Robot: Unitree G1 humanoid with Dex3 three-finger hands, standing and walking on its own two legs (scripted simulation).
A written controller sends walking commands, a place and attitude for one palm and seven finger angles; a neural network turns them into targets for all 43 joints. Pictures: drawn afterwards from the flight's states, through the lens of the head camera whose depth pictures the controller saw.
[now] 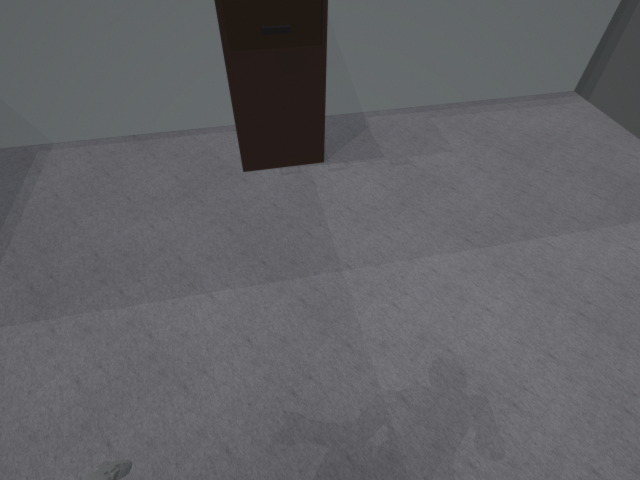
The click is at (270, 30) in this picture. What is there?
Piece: drawer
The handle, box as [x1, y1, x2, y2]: [261, 23, 290, 34]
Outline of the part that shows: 290,26 287,23 285,23 284,25 264,26 263,24 261,24 263,34 287,33 290,32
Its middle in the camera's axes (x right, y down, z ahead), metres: -0.18 -0.81 +1.49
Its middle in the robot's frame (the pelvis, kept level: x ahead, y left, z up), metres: +1.65 +0.25 -0.08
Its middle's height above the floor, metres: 0.69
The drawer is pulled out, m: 0.00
